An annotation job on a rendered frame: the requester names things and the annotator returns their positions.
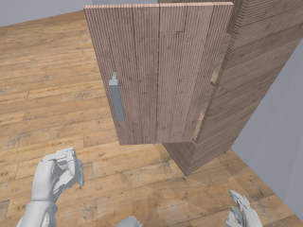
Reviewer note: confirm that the cupboard door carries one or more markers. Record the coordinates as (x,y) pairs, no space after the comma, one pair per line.
(164,56)

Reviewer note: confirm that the robot left forearm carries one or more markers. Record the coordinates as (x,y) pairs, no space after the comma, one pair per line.
(39,213)

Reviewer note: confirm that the left robot hand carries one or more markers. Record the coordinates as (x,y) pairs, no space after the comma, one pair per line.
(50,180)

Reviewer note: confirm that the handle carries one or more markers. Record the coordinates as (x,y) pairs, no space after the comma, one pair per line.
(116,97)

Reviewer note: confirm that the right robot hand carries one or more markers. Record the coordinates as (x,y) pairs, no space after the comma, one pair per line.
(247,218)

